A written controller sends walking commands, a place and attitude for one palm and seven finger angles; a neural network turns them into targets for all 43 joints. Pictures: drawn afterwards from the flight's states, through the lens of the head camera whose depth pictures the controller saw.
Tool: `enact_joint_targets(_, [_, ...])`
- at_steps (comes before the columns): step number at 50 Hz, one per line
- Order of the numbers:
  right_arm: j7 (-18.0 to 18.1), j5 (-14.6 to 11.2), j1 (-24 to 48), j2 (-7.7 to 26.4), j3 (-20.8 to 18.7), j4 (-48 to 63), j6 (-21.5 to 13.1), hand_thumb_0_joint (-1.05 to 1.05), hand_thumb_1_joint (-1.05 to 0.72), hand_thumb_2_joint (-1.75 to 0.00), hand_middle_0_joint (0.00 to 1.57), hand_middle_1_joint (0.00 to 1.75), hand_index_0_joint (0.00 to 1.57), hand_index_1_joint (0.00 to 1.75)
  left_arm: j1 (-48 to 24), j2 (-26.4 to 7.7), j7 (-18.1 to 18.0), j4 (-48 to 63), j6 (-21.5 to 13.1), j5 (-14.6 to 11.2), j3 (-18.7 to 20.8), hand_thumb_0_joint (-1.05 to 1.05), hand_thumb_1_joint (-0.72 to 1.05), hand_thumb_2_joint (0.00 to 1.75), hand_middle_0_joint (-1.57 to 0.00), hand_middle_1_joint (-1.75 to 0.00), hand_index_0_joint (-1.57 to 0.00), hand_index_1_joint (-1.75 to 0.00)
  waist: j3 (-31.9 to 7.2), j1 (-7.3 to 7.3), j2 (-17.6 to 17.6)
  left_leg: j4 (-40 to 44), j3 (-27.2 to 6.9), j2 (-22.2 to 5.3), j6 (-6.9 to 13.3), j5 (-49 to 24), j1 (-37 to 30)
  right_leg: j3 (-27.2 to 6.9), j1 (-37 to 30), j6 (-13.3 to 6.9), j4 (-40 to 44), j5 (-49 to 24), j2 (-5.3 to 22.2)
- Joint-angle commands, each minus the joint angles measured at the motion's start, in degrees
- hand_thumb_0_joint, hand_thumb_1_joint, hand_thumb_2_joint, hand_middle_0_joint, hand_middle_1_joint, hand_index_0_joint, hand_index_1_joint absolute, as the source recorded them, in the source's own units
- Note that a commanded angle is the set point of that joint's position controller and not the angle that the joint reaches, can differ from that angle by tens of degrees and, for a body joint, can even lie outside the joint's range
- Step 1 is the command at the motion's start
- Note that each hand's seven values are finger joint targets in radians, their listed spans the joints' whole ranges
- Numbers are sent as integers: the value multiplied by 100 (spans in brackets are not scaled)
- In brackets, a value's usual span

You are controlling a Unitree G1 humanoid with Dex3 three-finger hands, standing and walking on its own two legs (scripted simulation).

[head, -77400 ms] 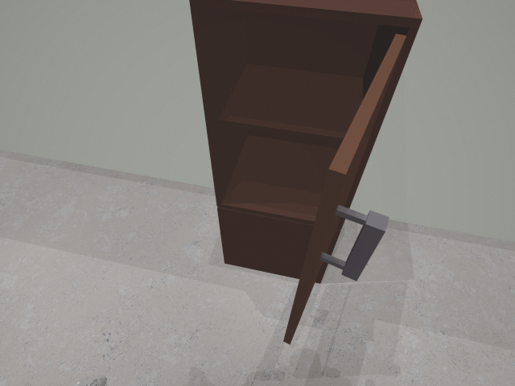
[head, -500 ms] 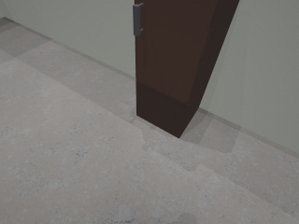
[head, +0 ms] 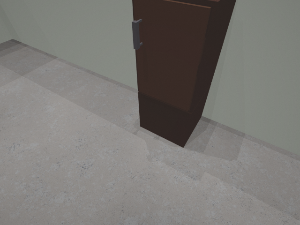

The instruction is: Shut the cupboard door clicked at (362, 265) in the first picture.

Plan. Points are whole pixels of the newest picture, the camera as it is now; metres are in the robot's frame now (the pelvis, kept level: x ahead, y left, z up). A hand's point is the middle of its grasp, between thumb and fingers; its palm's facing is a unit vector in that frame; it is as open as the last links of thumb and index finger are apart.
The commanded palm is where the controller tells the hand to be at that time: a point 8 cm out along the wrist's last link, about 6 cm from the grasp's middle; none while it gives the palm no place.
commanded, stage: let the arm hang, fingers relaxed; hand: left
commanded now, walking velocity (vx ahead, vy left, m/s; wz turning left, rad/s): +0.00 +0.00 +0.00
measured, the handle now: (138, 34) +0.99 +0.11 +0.08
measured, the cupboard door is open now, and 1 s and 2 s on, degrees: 0 0 0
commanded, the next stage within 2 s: look to check the result in 0.22 s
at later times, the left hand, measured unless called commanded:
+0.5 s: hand out of the picture +0.04 +0.21 -0.16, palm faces +0.00 -0.96 -0.28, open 7.4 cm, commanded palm none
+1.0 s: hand out of the picture +0.10 +0.21 -0.15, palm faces +0.00 -0.95 -0.31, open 7.4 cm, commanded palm none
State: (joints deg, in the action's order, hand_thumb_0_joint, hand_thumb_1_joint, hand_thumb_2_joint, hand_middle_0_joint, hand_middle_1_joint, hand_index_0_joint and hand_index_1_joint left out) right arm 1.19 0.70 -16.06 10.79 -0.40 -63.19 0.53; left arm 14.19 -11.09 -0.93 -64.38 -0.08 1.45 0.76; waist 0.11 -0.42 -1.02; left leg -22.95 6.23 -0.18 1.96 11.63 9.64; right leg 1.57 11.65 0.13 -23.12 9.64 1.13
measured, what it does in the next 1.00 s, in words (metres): stands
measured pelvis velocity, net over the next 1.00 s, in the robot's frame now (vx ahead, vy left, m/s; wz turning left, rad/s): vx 0.04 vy -0.02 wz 0.02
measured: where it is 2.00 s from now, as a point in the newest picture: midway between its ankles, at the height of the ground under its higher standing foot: outside the picture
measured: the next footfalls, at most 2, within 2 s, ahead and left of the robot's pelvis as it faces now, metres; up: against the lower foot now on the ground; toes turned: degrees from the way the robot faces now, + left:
none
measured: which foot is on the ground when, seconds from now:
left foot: down 0.00-1.00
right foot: down 0.00-1.00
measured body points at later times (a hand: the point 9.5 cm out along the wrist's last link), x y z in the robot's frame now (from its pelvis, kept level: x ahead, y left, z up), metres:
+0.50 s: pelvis +0.02 -0.01 +0.00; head +0.02 -0.01 +0.45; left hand +0.04 +0.26 -0.14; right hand +0.05 -0.27 -0.15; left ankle +0.01 +0.09 -0.74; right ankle +0.03 -0.12 -0.74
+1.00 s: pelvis +0.04 -0.02 +0.01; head +0.04 -0.03 +0.46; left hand +0.10 +0.26 -0.13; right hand +0.11 -0.30 -0.14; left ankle +0.01 +0.09 -0.74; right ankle +0.03 -0.12 -0.74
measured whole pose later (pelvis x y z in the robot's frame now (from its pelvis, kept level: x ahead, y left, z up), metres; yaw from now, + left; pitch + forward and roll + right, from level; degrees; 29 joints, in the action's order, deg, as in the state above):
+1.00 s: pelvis +0.04 -0.02 +0.01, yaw +1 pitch -1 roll +0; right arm 0.8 0.5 -8.2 17.3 0.2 -63.9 0.1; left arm 7.9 -16.4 -0.2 -65.1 -1.2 1.2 0.4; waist 1.3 -0.4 -1.1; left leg -16.8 4.6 -1.3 0.0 11.2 4.5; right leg 3.1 6.2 -1.3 -17.4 10.1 -0.3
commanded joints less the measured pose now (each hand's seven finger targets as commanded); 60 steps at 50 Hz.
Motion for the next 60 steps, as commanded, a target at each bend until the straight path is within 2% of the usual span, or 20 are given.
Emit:
enact_joint_targets(1, [28,22,-166,800,-176,190,-102,0,-90,-90,20,30,20,30,206,-849,-61,175,-53,-17,160,0,90,90,-20,-30,-20,-30,572,19,85,865,-869,-679,28,685,392,-504,206,-236,497,331,410])
enact_joint_targets(6, [22,18,-33,895,-181,220,-119,0,-90,-90,20,30,20,30,86,-940,-49,218,-92,-23,172,0,90,90,-20,-30,-20,-30,381,2,156,762,-802,-652,14,338,199,-541,118,-238,577,202,457])
enact_joint_targets(13, [27,12,167,1068,-175,205,-155,0,-90,-90,20,30,20,30,-88,-1084,-35,188,-132,-39,172,0,90,90,-20,-30,-20,-30,132,3,-24,753,-794,-699,-13,-206,-62,-527,-117,-256,577,-225,487])
enact_joint_targets(17, [27,7,283,1143,-169,184,-140,0,-90,-90,20,30,20,30,-157,-1160,-28,152,-126,-45,168,0,90,90,-20,-30,-20,-30,264,12,68,807,-821,-709,-16,-162,-78,-524,-97,-254,656,-155,500])
enact_joint_targets(20, [29,-7,316,1268,-176,198,-148,0,-90,-90,20,30,20,30,-185,-1256,-21,160,-148,-48,181,0,90,90,-20,-30,-20,-30,132,11,132,763,-795,-720,-11,-348,-199,-521,-182,-269,674,-324,512])
enact_joint_targets(22, [25,5,364,1277,-169,177,-150,0,-90,-90,20,30,20,30,-253,-1272,-20,139,-143,-53,168,0,90,90,-20,-30,-20,-30,98,-1,20,800,-812,-723,-25,-351,-222,-522,-233,-267,686,-326,530])
enact_joint_targets(25, [21,-11,456,1370,-173,185,-147,0,-90,-90,20,30,20,30,-307,-1365,-14,139,-148,-50,180,0,90,90,-20,-30,-20,-30,162,14,8,835,-807,-734,-28,-346,-221,-532,-227,-274,724,-331,523])
enact_joint_targets(29, [19,1,524,1433,-164,169,-159,0,-90,-90,20,30,20,30,-391,-1423,-9,120,-154,-59,170,0,90,90,-20,-30,-20,-30,34,11,148,857,-825,-757,-35,-516,-319,-503,-348,-263,724,-495,556])
enact_joint_targets(31, [17,-2,573,1464,-166,167,-160,0,-90,-90,20,30,20,30,-455,-1469,-10,125,-154,-56,171,0,90,90,-20,-30,-20,-30,50,1,57,863,-821,-766,-39,-588,-332,-496,-357,-263,727,-549,565])
enact_joint_targets(35, [10,-10,654,1568,-164,185,-159,0,-90,-90,20,30,20,30,-500,-1556,-4,150,-171,-55,179,0,90,90,-20,-30,-20,-30,3,9,119,856,-815,-764,-46,-658,-394,-503,-393,-269,759,-665,574])
enact_joint_targets(47, [12,12,796,1649,-144,192,-166,0,-90,-90,20,30,20,30,-634,-1640,-11,182,-198,-62,182,0,90,90,-20,-30,-20,-30,-127,-1,66,870,-786,-783,-89,-972,-538,-508,-607,-282,777,-1172,622])
enact_joint_targets(54, [16,8,835,1650,-137,194,-154,0,-90,-90,20,30,20,30,-653,-1652,-12,179,-201,-66,178,0,90,90,-20,-30,-20,-30,-58,2,106,887,-774,-786,-107,-947,-553,-515,-627,-287,825,-1238,626])
enact_joint_targets(60, [29,-8,788,1681,-137,199,-159,0,-90,-90,20,30,20,30,-616,-1685,-24,194,-219,-71,192,0,90,90,-20,-30,-20,-30,-204,4,88,824,-755,-797,-112,-1195,-655,-505,-749,-308,781,-1574,625])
